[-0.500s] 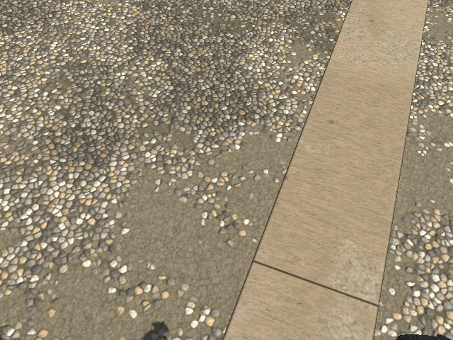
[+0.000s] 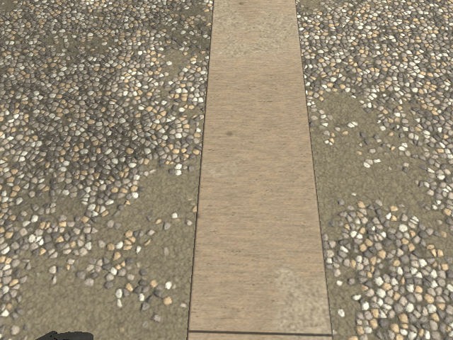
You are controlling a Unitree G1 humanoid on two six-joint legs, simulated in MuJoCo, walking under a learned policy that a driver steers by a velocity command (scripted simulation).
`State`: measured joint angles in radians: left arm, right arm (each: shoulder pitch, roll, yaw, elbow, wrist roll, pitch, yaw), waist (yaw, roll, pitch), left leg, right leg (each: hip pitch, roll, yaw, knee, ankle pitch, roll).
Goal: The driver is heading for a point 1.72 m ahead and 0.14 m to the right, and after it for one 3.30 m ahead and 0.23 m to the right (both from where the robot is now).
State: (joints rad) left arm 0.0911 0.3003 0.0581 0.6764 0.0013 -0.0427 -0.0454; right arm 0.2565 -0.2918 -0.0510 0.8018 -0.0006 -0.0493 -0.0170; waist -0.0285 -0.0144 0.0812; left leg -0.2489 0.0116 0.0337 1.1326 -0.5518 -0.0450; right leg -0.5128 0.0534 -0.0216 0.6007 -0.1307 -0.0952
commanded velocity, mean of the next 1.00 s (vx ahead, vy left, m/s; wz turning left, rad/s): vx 0.05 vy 0.00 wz -0.33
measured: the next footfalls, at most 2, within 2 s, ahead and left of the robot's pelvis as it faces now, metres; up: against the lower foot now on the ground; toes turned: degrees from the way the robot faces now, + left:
left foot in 0.40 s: +0.23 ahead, +0.14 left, +0.00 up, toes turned -20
right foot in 0.74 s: +0.10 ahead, -0.09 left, +0.00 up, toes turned -15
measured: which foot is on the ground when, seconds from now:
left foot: up 0.00-0.38, down 0.40-1.00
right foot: down 0.00-0.40, up 0.42-0.72, down 0.74-1.00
